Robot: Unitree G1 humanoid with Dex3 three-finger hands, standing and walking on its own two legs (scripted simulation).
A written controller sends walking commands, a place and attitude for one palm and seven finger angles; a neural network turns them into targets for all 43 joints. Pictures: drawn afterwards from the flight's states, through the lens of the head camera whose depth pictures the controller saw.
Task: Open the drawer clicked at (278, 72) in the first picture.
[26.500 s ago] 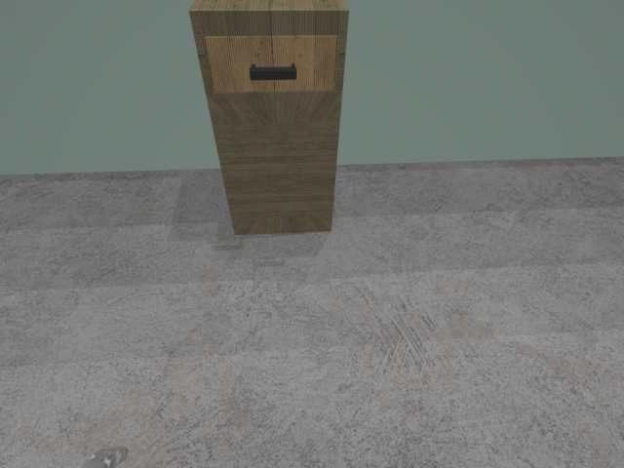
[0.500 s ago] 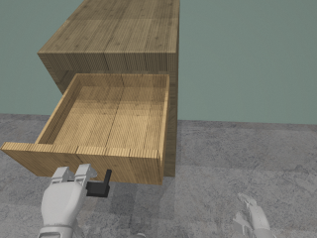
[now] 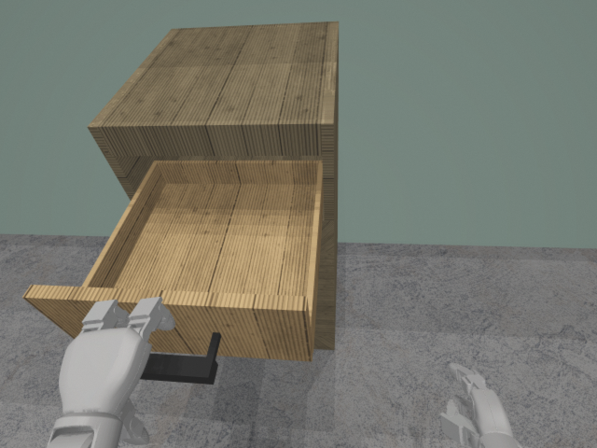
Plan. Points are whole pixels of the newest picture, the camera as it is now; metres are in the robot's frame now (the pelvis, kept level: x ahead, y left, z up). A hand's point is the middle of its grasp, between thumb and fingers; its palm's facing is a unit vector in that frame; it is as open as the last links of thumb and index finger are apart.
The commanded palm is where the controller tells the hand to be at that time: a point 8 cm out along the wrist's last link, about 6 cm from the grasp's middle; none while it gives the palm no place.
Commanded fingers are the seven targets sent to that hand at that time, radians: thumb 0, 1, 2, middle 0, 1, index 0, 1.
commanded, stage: lift the hand off the handle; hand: left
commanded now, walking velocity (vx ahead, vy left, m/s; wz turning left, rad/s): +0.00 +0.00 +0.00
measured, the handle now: (170, 352) +0.23 +0.22 +0.00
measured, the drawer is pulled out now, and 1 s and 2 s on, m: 0.30 0.30 0.30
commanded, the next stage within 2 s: draw the hand back to the body in 0.78 s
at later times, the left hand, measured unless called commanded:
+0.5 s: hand (113, 322) +0.21 +0.23 +0.13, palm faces +0.17 -0.11 -0.98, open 13.7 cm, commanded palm +0.17 +0.22 +0.18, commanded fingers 0.00 -0.50 0.30 -0.30 -1.20 -0.30 -1.20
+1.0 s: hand (102, 329) +0.20 +0.23 +0.14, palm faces +0.08 -0.12 -0.99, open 13.8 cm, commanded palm +0.17 +0.22 +0.20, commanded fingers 0.00 -0.50 0.30 -0.30 -1.20 -0.30 -1.20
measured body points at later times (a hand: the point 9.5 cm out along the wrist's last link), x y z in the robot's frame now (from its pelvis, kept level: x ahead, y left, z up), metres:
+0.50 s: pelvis +0.02 +0.01 +0.02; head +0.01 -0.03 +0.47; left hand +0.20 +0.23 +0.18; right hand +0.25 -0.18 -0.07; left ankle +0.01 +0.12 -0.71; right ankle +0.00 -0.10 -0.71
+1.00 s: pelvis +0.02 +0.01 +0.03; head +0.01 -0.04 +0.47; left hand +0.19 +0.23 +0.20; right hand +0.25 -0.18 -0.06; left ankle +0.01 +0.12 -0.71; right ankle +0.00 -0.10 -0.71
